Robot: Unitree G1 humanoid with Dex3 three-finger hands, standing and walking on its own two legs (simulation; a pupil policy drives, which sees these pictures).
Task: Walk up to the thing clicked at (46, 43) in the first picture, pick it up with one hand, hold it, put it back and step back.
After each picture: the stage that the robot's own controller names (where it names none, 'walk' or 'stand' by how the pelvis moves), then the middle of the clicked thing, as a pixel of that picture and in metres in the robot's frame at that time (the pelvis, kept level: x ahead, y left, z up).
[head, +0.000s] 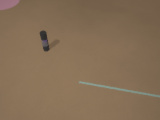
stand; (44, 41) +1.34 +0.39 -0.66
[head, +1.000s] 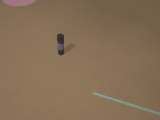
walk; (60, 44) +1.25 +0.17 -0.63
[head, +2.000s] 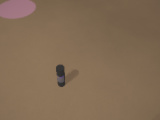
walk; (60, 76) +0.81 +0.14 -0.64
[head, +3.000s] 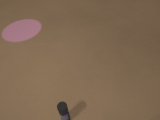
walk; (64, 113) +0.52 +0.18 -0.63
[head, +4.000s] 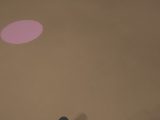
stand; out of the picture +0.41 +0.12 -0.65
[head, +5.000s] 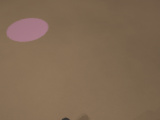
stand; out of the picture +0.40 +0.11 -0.66
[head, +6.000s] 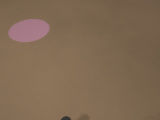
stand; out of the picture +0.42 +0.11 -0.66
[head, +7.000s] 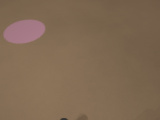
stand; out of the picture +0.40 +0.13 -0.66
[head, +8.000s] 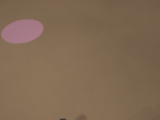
stand; out of the picture +0.40 +0.13 -0.66
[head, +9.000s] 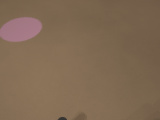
go down; out of the picture +0.39 +0.13 -0.66
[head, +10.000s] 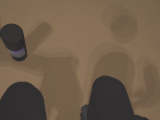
go down; (16, 46) +0.48 +0.20 -0.25
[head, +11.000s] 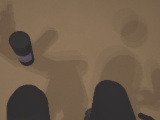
close in; (24, 51) +0.47 +0.20 -0.26
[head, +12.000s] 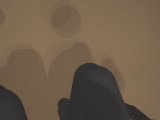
close in; out of the picture +0.46 +0.26 -0.16
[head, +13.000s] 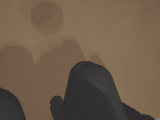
lift; out of the picture +0.46 +0.27 -0.16
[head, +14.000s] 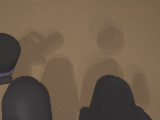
lift; (1, 63) +0.35 +0.24 -0.07
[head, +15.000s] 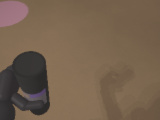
hold; (35, 89) +0.30 +0.14 +0.07
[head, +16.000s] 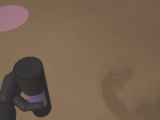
hold; (36, 91) +0.31 +0.15 +0.03
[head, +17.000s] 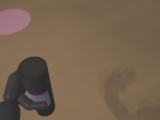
hold; (40, 91) +0.31 +0.14 +0.04
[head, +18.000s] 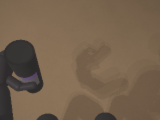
crouch; (28, 72) +0.38 +0.16 -0.02
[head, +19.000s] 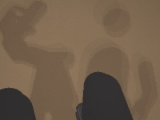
lower; out of the picture +0.48 +0.24 -0.07
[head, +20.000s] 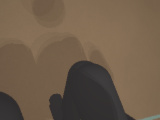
lower; out of the picture +0.45 +0.28 -0.17
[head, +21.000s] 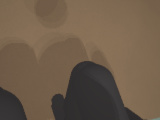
lower; out of the picture +0.44 +0.28 -0.16
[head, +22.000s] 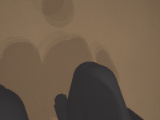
lower; out of the picture +0.43 +0.27 -0.17
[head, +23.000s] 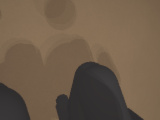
lower; out of the picture +0.42 +0.27 -0.17
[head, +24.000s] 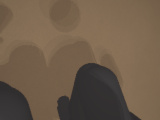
open; out of the picture +0.44 +0.24 -0.17
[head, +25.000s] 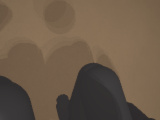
stand; out of the picture +0.43 +0.25 -0.17
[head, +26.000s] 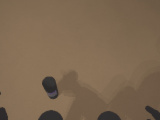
walk; (51, 89) +0.43 +0.16 -0.46
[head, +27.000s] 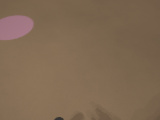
stand; out of the picture +0.39 +0.14 -0.60
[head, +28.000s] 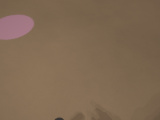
stand; out of the picture +0.38 +0.14 -0.60
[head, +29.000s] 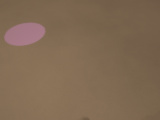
stand; out of the picture +0.40 +0.12 -0.65
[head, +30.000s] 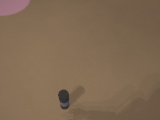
walk; (64, 100) +0.47 +0.09 -0.64
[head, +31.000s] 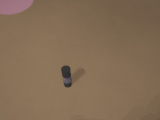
walk; (66, 77) +0.71 +0.13 -0.63
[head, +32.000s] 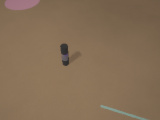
stand; (64, 55) +1.06 +0.17 -0.63
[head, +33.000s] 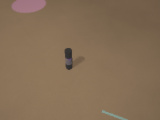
stand; (68, 59) +1.06 +0.13 -0.65
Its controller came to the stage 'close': yes
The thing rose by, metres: 0.68
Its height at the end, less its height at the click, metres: +0.00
